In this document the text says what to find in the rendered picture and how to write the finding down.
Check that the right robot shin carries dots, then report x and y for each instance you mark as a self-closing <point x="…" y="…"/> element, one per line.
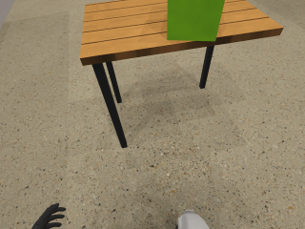
<point x="188" y="212"/>

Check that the table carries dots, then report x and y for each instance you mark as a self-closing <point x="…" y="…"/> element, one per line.
<point x="125" y="29"/>

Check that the robot left hand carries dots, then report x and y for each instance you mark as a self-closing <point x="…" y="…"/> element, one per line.
<point x="47" y="216"/>

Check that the robot right thigh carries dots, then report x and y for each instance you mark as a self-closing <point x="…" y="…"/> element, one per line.
<point x="191" y="221"/>

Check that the carton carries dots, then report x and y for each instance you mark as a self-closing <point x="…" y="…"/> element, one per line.
<point x="193" y="20"/>

